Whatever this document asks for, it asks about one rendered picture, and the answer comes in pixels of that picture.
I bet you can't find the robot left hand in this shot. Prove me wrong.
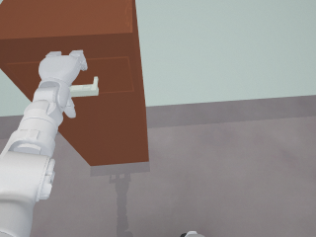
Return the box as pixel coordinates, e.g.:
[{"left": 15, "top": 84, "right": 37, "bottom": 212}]
[{"left": 39, "top": 49, "right": 88, "bottom": 119}]

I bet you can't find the left robot upper arm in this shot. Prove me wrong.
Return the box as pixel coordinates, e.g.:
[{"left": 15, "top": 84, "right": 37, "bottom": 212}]
[{"left": 0, "top": 151, "right": 55, "bottom": 237}]

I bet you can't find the handle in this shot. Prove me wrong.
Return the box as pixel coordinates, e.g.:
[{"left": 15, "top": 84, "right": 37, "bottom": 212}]
[{"left": 69, "top": 76, "right": 99, "bottom": 98}]

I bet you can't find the robot left forearm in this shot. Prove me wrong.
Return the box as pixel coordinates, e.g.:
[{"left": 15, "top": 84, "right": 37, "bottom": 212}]
[{"left": 0, "top": 78, "right": 70, "bottom": 163}]

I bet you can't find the cabinet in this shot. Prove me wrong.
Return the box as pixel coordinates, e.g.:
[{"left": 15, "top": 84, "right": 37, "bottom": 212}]
[{"left": 0, "top": 0, "right": 149, "bottom": 166}]

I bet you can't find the drawer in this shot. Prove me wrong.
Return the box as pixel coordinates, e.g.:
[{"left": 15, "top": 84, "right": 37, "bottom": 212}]
[{"left": 7, "top": 56, "right": 133, "bottom": 95}]

